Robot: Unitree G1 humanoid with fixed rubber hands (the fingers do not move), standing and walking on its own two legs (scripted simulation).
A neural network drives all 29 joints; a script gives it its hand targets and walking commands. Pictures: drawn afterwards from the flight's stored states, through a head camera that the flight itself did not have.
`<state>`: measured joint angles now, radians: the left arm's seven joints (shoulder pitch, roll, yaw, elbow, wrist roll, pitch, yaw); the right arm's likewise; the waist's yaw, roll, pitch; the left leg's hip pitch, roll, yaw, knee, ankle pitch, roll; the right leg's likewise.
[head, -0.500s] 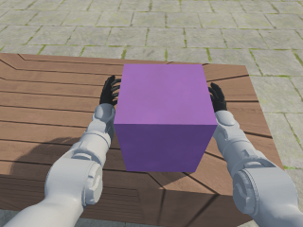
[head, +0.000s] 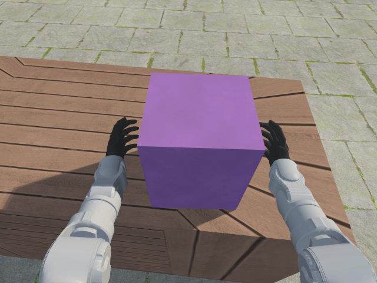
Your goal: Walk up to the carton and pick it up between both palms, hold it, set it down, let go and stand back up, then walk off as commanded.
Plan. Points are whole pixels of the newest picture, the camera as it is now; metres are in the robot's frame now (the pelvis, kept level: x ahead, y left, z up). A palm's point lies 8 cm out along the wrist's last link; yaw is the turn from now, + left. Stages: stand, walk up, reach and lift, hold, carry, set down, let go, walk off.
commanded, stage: set down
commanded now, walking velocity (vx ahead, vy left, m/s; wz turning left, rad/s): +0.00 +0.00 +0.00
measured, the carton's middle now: (196, 145) +0.43 +0.02 +0.04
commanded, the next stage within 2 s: none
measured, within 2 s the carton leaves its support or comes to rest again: neither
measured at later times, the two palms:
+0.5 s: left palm (100, 175) +0.33 +0.21 +0.05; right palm (300, 191) +0.33 -0.19 +0.05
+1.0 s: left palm (89, 210) +0.27 +0.22 +0.03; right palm (309, 224) +0.27 -0.20 +0.03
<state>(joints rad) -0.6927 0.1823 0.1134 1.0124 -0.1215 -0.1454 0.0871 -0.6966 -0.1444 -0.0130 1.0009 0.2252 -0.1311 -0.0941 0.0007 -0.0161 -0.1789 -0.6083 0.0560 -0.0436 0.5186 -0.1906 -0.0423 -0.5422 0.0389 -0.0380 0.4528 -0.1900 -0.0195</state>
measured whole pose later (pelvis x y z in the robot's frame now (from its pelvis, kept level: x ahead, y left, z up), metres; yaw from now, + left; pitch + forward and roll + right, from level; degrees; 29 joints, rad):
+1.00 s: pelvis +0.00 +0.00 +0.01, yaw +0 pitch +1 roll +0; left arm -0.04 0.23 0.03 0.35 -0.20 0.02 0.05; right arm -0.02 -0.18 0.01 0.41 0.23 -0.08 -0.03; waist 0.00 -0.04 -0.03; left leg -0.25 0.03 -0.02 0.39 -0.17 -0.03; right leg -0.22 0.01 -0.01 0.39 -0.20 -0.01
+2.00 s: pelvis +0.02 +0.01 +0.01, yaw -2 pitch -5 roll +0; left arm 0.36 0.24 -0.06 0.18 -0.17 -0.02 0.08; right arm 0.38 -0.16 -0.01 0.28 0.16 -0.13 0.02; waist 0.05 -0.01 0.05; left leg -0.07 0.03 0.02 0.36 -0.21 -0.02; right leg -0.04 0.02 0.04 0.34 -0.22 0.00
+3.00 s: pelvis +0.02 +0.02 +0.01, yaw -3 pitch -5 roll -1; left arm 0.25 0.20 -0.04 0.44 -0.04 0.11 0.06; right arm 0.24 -0.14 -0.05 0.66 0.02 -0.18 0.04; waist 0.04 -0.02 0.08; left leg -0.09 0.03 0.03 0.40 -0.23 -0.01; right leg -0.06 0.01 0.04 0.36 -0.22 0.01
